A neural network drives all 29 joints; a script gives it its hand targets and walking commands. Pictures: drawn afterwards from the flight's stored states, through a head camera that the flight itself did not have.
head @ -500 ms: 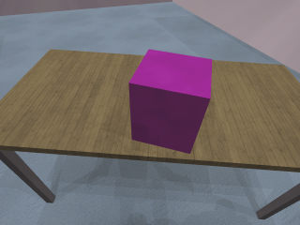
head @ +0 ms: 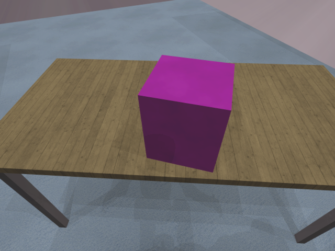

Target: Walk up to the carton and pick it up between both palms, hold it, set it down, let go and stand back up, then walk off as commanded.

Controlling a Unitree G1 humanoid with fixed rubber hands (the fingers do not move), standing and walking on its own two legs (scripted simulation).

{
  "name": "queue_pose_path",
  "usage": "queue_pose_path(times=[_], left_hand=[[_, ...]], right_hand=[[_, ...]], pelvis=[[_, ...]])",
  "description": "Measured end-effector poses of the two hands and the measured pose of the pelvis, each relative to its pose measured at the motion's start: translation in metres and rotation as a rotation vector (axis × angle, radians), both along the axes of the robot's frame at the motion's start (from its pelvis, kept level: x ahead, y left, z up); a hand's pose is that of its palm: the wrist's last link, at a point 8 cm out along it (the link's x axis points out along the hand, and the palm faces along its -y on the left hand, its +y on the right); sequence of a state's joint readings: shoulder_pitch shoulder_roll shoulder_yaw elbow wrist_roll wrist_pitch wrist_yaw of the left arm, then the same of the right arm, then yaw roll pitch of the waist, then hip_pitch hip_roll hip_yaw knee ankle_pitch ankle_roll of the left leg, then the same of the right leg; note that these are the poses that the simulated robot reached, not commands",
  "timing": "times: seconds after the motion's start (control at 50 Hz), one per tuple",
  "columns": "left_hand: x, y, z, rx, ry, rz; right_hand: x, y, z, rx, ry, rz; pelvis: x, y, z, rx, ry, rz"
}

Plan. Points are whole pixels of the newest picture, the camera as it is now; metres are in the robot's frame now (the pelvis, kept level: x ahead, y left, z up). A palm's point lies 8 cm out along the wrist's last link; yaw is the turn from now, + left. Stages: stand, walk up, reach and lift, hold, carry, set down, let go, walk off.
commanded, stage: walk up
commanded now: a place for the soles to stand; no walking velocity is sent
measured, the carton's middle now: (187, 114) +0.49 -0.02 +0.06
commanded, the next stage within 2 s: reach and lift in 0.70 s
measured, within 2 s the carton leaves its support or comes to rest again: neither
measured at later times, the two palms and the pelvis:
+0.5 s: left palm out of the picture +0.10 +0.33 -0.10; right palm out of the picture +0.06 -0.33 -0.09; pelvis +0.01 +0.00 +0.00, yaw +0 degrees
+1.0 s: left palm (78, 230) +0.21 +0.26 -0.09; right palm out of the picture +0.12 -0.32 -0.07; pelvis +0.00 -0.01 -0.01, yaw +0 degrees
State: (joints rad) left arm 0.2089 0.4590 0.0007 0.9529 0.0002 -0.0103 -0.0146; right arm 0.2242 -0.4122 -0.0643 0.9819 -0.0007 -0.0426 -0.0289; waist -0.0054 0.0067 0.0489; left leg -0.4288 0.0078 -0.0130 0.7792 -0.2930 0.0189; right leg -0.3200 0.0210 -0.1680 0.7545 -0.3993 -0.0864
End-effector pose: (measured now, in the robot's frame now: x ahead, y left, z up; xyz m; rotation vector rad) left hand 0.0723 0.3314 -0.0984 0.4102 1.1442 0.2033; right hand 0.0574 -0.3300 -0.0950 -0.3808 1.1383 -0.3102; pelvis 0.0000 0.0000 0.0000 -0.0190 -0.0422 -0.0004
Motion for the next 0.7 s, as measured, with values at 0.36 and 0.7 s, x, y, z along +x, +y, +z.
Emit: queue_pose_path(times=[0.36, 0.7], left_hand=[[0.026, -0.005, -0.002, -0.015, -0.025, -0.012], [0.029, -0.004, -0.004, -0.023, -0.034, -0.014]], right_hand=[[0.006, -0.002, 0.004, -0.011, 0.012, 0.002], [0.005, 0.000, 0.006, -0.015, 0.017, -0.002]], pelvis=[[0.008, -0.001, 0.001, 0.004, 0.012, 0.000], [0.007, 0.001, 0.001, 0.003, 0.011, 0.000]])
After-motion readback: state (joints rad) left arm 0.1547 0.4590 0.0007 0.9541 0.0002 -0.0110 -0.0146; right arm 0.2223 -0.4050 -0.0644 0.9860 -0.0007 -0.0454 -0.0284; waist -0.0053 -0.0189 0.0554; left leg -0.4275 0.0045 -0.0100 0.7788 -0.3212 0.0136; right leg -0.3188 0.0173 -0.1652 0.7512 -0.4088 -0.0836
